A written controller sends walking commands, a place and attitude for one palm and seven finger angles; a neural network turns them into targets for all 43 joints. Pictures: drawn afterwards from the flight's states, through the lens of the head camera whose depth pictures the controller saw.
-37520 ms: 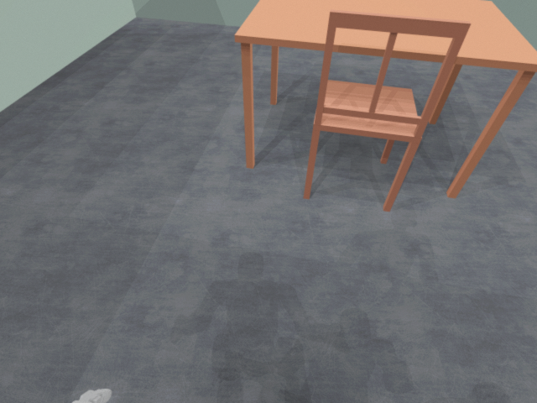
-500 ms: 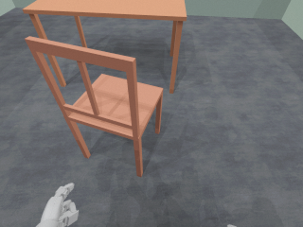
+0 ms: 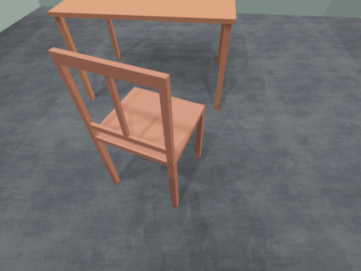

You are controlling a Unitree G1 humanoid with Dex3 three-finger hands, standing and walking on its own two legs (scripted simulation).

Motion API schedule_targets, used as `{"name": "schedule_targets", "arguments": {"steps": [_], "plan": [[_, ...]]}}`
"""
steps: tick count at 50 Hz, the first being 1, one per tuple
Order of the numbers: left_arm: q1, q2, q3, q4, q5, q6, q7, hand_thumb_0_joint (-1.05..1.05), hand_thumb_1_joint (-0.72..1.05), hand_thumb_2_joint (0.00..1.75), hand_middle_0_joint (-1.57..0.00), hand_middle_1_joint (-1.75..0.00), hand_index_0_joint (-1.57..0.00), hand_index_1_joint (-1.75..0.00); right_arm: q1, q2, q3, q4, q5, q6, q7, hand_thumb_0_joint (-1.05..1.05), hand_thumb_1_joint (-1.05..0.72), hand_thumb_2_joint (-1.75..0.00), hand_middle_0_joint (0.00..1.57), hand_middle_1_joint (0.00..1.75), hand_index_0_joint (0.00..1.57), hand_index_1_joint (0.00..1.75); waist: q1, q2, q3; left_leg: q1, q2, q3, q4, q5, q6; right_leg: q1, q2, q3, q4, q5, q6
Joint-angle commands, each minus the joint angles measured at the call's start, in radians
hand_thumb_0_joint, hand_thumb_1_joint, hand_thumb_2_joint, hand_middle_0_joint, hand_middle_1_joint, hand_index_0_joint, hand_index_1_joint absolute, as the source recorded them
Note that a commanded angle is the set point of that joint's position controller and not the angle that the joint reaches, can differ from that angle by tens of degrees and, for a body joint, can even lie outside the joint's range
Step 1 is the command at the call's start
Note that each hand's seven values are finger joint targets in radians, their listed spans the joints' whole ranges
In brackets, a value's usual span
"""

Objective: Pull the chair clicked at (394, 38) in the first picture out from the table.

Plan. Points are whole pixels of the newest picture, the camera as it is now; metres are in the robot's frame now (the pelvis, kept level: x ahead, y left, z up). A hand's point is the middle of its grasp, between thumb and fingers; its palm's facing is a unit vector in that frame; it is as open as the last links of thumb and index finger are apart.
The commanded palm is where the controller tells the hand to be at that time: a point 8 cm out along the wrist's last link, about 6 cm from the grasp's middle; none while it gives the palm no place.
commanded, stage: let the arm hang, fingers relaxed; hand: left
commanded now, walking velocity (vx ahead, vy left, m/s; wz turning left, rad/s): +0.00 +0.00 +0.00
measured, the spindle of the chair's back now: (118, 108) +0.67 +0.28 -0.08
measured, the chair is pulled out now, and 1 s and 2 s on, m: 0.67 0.67 0.67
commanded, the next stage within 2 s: look to check the result in 0.42 s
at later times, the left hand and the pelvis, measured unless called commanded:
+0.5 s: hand out of the picture -0.01 +0.17 -0.18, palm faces +0.03 -0.99 -0.15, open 7.4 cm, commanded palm none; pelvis +0.00 +0.01 +0.00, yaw -1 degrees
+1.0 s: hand out of the picture +0.01 +0.18 -0.18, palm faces +0.03 -0.99 -0.17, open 7.3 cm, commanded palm none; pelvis +0.02 +0.02 +0.00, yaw -1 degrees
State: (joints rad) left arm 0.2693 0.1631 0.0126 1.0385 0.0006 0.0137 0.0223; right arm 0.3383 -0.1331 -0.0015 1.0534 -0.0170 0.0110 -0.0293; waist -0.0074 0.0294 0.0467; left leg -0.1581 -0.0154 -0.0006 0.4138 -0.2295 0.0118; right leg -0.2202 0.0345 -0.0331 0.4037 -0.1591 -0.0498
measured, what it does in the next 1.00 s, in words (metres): stands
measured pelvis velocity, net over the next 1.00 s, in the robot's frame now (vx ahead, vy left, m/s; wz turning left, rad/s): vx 0.02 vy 0.02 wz -0.01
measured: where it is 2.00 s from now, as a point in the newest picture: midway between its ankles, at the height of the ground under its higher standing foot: outside the picture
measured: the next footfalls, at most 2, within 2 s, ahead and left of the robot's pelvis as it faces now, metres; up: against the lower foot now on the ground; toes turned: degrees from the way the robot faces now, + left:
none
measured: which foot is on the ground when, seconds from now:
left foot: down 0.00-1.00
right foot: down 0.00-1.00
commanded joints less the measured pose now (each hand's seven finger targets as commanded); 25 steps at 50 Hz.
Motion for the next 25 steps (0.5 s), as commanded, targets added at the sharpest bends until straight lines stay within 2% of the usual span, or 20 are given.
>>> {"name": "schedule_targets", "arguments": {"steps": [1,6,13,14,18,20,22,25], "plan": [[0.027,0.092,0.013,-0.021,0.005,-0.024,0.010,0.00,0.90,0.90,-0.20,-0.30,-0.20,-0.30,0.093,-0.081,-0.014,-0.003,-0.006,-0.015,-0.003,0.00,-0.90,-0.90,0.20,0.30,0.20,0.30,-0.005,-0.055,0.055,-0.094,0.085,-0.087,-0.115,-0.052,0.041,0.013,-0.111,0.144,-0.119,-0.141,-0.015],[0.050,0.074,0.010,0.008,0.006,-0.026,0.013,0.00,0.90,0.90,-0.20,-0.30,-0.20,-0.30,0.106,-0.066,-0.011,0.017,-0.006,-0.015,-0.006,0.00,-0.90,-0.90,0.20,0.30,0.20,0.30,-0.006,-0.043,0.063,-0.090,0.079,-0.081,-0.113,-0.071,0.040,-0.008,-0.112,0.150,-0.126,-0.168,-0.015],[0.080,0.055,0.006,0.037,0.006,-0.031,0.013,0.00,0.90,0.90,-0.20,-0.30,-0.20,-0.30,0.121,-0.049,-0.007,0.035,-0.004,-0.022,-0.010,0.00,-0.90,-0.90,0.20,0.30,0.20,0.30,-0.005,-0.028,0.046,-0.078,0.081,-0.077,-0.110,-0.049,0.040,0.000,-0.114,0.149,-0.113,-0.128,-0.016],[0.081,0.053,0.005,0.040,0.006,-0.030,0.015,0.00,0.90,0.90,-0.20,-0.30,-0.20,-0.30,0.122,-0.047,-0.007,0.035,-0.003,-0.019,-0.011,0.00,-0.90,-0.90,0.20,0.30,0.20,0.30,-0.006,-0.021,0.068,-0.087,0.082,-0.078,-0.111,-0.062,0.040,-0.016,-0.112,0.144,-0.113,-0.144,-0.017],[0.094,0.043,0.003,0.049,0.005,-0.033,0.014,0.00,0.90,0.90,-0.20,-0.30,-0.20,-0.30,0.130,-0.043,-0.004,0.043,-0.003,-0.025,-0.013,0.00,-0.90,-0.90,0.20,0.30,0.20,0.30,-0.005,-0.016,0.047,-0.076,0.085,-0.079,-0.109,-0.024,0.040,0.002,-0.113,0.147,-0.099,-0.092,-0.018],[0.093,0.042,0.002,0.052,0.005,-0.032,0.015,0.00,0.90,0.90,-0.20,-0.30,-0.20,-0.30,0.134,-0.040,-0.003,0.047,-0.003,-0.025,-0.013,0.00,-0.90,-0.90,0.20,0.30,0.20,0.30,-0.005,-0.018,0.063,-0.083,0.088,-0.081,-0.114,-0.028,0.041,-0.006,-0.111,0.138,-0.094,-0.090,-0.017],[0.101,0.036,-0.001,0.057,0.005,-0.034,0.015,0.00,0.90,0.90,-0.20,-0.30,-0.20,-0.30,0.132,-0.041,-0.002,0.048,-0.001,-0.027,-0.015,0.00,-0.90,-0.90,0.20,0.30,0.20,0.30,-0.005,-0.027,0.047,-0.068,0.089,-0.079,-0.109,-0.006,0.042,0.003,-0.112,0.141,-0.088,-0.064,-0.017],[0.097,0.033,-0.002,0.059,0.005,-0.032,0.016,0.00,0.90,0.90,-0.20,-0.30,-0.20,-0.30,0.134,-0.039,-0.002,0.051,-0.001,-0.027,-0.016,0.00,-0.90,-0.90,0.20,0.30,0.20,0.30,-0.006,-0.006,0.063,-0.072,0.095,-0.084,-0.115,-0.007,0.042,-0.006,-0.108,0.135,-0.078,-0.055,-0.016]]}}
